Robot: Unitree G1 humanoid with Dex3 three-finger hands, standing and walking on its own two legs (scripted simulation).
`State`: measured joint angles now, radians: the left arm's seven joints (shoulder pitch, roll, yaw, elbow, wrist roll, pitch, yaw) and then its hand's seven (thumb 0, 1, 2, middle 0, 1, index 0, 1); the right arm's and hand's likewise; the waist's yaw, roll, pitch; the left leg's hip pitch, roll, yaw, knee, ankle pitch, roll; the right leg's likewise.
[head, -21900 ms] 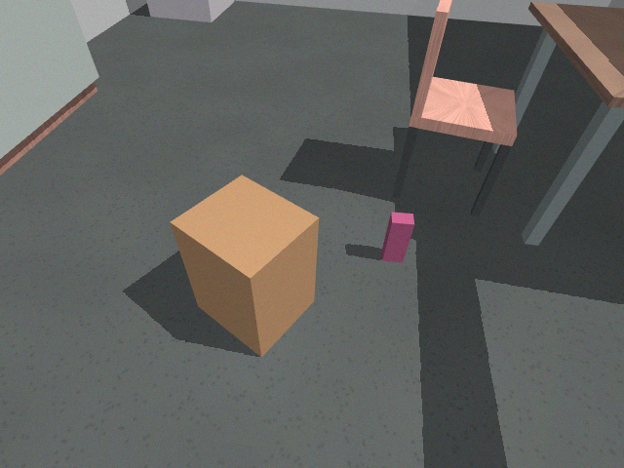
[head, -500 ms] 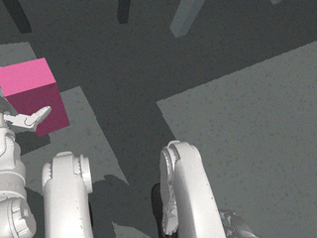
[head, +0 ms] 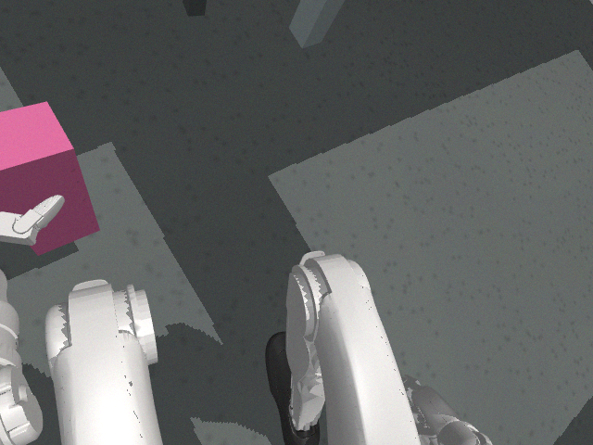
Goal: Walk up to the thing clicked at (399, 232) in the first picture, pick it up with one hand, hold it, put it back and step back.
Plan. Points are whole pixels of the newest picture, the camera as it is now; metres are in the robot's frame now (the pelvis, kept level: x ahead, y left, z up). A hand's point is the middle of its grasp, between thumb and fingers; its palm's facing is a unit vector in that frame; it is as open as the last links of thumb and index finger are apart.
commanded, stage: lower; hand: left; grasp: from the side
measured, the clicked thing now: (41, 191) +0.45 +0.24 -0.13
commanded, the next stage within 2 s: loosen in 0.84 s
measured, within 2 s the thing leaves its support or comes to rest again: rests again in 1.92 s
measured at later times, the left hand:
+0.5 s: hand (20, 191) +0.45 +0.27 -0.14, palm faces +0.29 -0.96 -0.03, open 10.3 cm
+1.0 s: hand (24, 193) +0.45 +0.27 -0.15, palm faces +0.30 -0.95 -0.03, open 10.3 cm
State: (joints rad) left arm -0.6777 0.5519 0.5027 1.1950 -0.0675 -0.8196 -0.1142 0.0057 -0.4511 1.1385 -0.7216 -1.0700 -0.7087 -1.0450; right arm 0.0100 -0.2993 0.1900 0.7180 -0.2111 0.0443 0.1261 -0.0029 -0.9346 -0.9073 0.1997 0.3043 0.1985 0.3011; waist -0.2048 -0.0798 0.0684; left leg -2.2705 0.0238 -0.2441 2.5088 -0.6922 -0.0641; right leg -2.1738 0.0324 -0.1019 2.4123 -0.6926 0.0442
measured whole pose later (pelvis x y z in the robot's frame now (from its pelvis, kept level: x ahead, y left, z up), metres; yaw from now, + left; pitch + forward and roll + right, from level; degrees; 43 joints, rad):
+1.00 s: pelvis -0.01 +0.01 -0.02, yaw -4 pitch +16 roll -14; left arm -0.69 0.75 0.52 1.36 -0.05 -0.98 -0.01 0.00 -0.43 1.10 -0.73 -1.04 -0.72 -1.02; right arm -0.10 -0.35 0.40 0.61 -0.32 0.04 0.15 0.00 -0.91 -0.90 0.20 0.30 0.20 0.30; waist -0.27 -0.19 0.24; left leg -2.24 0.01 -0.35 2.61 -0.68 -0.05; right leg -2.10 0.07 -0.18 2.43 -0.65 0.08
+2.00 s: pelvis -0.01 +0.02 +0.00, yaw -3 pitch +22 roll -14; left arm -0.70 0.77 0.53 1.12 -0.11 -0.75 -0.15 -0.01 -0.50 0.02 -0.04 -0.02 -0.07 -0.01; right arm 0.00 -0.33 0.29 0.61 -0.21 0.09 0.12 0.00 -0.89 -0.89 0.20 0.30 0.20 0.30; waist -0.21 -0.12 0.10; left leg -2.27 0.02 -0.30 2.54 -0.68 -0.03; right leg -2.12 0.05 -0.15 2.38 -0.66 0.06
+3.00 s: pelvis +0.06 +0.00 +0.34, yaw +9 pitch +20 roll -3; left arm 0.10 0.28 0.10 0.36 0.00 0.14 0.15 -0.01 -0.59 0.02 -0.05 -0.04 -0.05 -0.05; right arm 0.19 -0.22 0.01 0.52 0.04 0.02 -0.12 0.00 -0.90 -0.90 0.20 0.31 0.20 0.30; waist -0.05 0.02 -0.17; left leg -1.12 0.06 -0.05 1.32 -0.55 -0.03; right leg -1.07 -0.02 -0.04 1.28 -0.57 0.02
